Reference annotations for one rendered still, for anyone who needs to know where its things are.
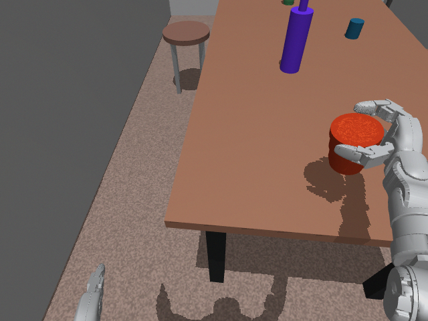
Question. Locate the table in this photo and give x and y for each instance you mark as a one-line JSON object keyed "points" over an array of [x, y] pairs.
{"points": [[255, 155]]}

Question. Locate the right robot arm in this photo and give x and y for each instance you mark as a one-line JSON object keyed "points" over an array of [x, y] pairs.
{"points": [[406, 184]]}

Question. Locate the left robot hand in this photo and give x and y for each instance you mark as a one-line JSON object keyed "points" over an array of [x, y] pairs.
{"points": [[90, 304]]}

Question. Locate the right robot hand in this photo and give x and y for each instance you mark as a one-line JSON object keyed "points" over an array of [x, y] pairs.
{"points": [[405, 133]]}

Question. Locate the stool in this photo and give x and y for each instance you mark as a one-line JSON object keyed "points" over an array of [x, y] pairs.
{"points": [[186, 33]]}

